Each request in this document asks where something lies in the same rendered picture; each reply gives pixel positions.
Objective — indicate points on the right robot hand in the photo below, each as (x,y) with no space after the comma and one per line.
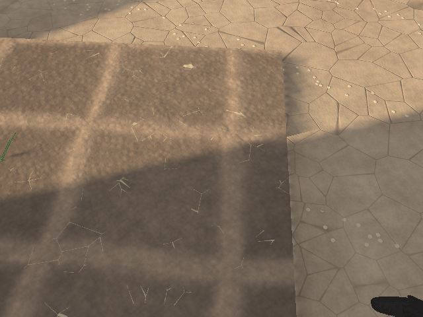
(398,306)

